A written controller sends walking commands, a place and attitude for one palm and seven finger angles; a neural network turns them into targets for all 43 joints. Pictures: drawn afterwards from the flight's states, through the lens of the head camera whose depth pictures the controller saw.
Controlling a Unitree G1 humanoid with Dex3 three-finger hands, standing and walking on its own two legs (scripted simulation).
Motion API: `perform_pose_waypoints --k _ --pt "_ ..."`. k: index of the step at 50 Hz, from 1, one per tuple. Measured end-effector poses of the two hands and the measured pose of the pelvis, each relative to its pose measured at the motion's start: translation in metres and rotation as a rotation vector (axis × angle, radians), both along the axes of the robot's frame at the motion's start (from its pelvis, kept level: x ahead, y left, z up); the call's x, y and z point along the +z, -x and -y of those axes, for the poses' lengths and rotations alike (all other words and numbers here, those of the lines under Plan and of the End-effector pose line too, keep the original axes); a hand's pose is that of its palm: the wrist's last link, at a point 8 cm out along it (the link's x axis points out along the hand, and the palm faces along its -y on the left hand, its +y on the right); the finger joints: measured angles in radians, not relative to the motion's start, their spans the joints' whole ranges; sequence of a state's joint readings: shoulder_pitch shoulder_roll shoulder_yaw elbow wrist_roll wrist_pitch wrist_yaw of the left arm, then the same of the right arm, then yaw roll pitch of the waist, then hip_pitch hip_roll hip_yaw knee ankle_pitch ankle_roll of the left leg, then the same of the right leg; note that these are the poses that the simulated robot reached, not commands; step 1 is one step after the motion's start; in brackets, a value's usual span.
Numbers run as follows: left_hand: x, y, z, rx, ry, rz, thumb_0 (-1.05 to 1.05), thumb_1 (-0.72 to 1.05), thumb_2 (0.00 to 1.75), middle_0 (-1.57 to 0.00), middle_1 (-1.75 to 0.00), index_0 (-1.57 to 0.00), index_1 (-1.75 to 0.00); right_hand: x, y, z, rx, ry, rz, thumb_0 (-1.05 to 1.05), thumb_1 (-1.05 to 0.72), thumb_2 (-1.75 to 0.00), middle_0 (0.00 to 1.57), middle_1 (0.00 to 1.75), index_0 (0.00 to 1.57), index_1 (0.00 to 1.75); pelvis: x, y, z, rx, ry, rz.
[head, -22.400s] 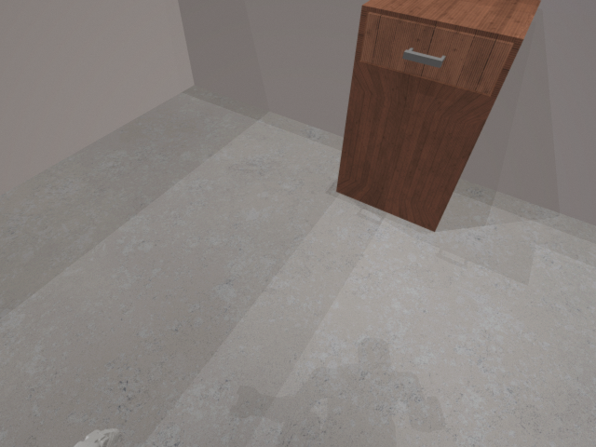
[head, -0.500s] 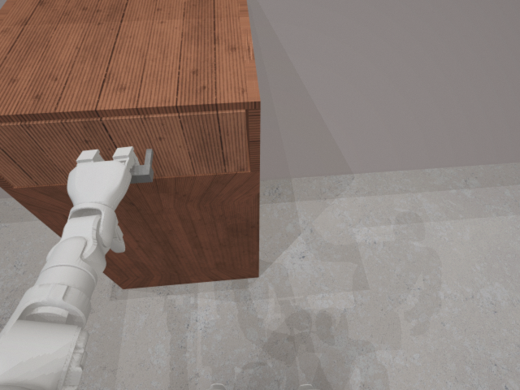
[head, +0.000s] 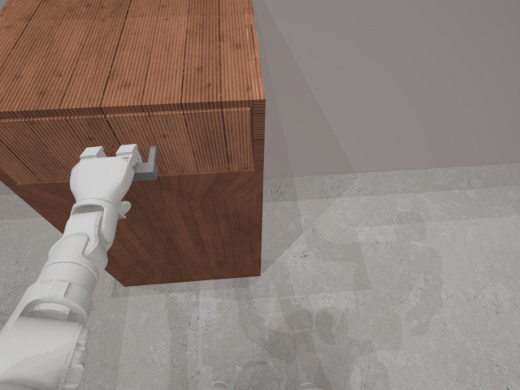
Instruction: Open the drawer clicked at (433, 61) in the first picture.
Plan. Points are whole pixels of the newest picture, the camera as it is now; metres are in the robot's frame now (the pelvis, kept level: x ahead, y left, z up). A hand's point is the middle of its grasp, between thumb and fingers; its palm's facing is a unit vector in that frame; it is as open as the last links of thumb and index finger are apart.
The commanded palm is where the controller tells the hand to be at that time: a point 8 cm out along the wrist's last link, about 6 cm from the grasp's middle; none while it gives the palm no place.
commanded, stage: close the thumb around the handle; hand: left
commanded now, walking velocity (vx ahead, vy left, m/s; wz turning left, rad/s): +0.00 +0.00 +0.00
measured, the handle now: (120, 163) +0.48 +0.25 +0.03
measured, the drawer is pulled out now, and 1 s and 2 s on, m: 0.00 0.08 0.20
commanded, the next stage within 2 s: pull the drawer open in 0.26 s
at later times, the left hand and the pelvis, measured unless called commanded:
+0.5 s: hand (116, 197) +0.43 +0.25 +0.01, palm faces -0.05 -0.03 -1.00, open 5.7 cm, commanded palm +0.38 +0.25 +0.06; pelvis +0.00 +0.00 +0.00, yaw -1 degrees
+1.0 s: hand (110, 238) +0.35 +0.24 +0.00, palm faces -0.02 -0.06 -1.00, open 5.7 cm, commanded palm +0.32 +0.24 +0.06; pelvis +0.02 +0.01 +0.01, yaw +0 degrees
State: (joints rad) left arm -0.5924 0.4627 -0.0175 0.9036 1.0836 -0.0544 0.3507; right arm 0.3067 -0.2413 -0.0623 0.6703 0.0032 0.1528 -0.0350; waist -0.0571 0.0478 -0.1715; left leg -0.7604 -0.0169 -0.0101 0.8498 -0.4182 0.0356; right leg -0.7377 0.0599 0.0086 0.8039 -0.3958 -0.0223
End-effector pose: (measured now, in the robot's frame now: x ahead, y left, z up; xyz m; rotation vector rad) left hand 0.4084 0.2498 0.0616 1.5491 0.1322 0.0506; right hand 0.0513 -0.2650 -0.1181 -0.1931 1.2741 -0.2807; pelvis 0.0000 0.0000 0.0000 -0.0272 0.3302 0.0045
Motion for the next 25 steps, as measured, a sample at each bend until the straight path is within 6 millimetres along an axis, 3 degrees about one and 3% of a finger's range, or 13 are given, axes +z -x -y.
perform_pose_waypoints --k 9,25 --pt "0.0011 -0.0008 -0.0003 -0.003 0.000 -0.009 0.00 0.69 0.81 -0.37 -1.33 -0.41 -1.32 0.0004 0.0032 -0.0034 -0.005 -0.005 -0.003 0.01 -0.91 -0.90 0.20 0.30 0.20 0.30 0.0008 0.0000 -0.0019 -0.002 0.001 0.004" --pt "-0.0003 0.0011 -0.0008 -0.008 0.011 -0.001 0.01 0.71 0.79 -0.33 -1.35 -0.38 -1.34 0.0040 -0.0010 -0.0023 -0.013 0.002 0.012 0.01 -0.91 -0.90 0.20 0.30 0.20 0.30 0.0018 -0.0020 -0.0033 -0.014 0.001 0.006"
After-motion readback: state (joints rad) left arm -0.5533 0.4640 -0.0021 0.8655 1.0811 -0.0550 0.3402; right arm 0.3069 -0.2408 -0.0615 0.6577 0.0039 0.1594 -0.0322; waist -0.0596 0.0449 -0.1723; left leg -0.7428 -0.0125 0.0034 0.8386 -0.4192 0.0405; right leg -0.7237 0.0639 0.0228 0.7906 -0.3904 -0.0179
